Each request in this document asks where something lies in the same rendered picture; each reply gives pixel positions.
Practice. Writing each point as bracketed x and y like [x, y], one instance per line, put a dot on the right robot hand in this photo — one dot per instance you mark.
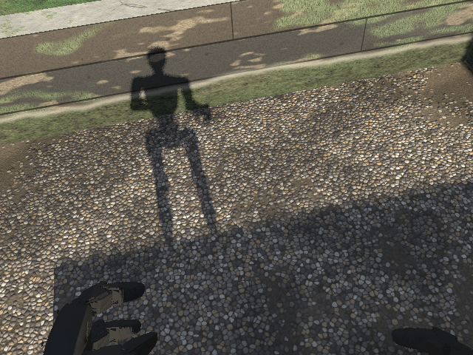
[432, 341]

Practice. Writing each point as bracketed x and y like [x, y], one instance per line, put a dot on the left robot hand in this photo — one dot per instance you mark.
[73, 332]

